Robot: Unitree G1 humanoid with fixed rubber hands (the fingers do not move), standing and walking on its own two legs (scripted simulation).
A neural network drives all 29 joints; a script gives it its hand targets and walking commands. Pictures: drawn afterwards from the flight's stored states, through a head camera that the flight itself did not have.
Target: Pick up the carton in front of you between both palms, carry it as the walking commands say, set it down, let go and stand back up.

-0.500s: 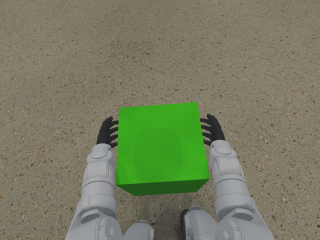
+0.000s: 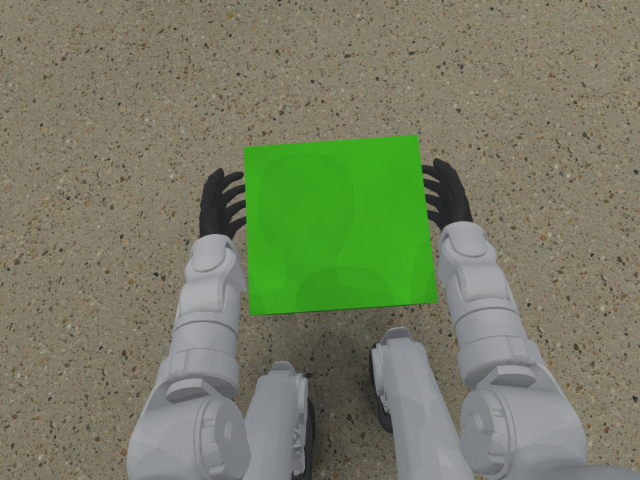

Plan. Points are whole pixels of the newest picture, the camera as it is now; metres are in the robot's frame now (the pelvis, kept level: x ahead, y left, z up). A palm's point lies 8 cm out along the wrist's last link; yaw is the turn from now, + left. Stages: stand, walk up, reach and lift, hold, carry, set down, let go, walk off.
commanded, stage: set down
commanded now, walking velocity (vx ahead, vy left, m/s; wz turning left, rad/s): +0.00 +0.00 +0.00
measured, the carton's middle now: (334, 241) +0.42 -0.03 -0.16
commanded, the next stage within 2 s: none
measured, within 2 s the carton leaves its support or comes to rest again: rests again in 1.38 s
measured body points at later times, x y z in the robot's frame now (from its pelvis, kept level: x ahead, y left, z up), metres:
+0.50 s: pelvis -0.02 -0.01 -0.12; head +0.28 -0.06 +0.21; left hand +0.47 +0.09 -0.24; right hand +0.45 -0.22 -0.26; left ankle +0.03 +0.11 -0.57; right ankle +0.13 -0.12 -0.57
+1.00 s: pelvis -0.04 +0.00 -0.21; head +0.32 -0.05 +0.06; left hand +0.50 +0.07 -0.37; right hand +0.48 -0.23 -0.38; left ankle +0.03 +0.11 -0.57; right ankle +0.12 -0.12 -0.57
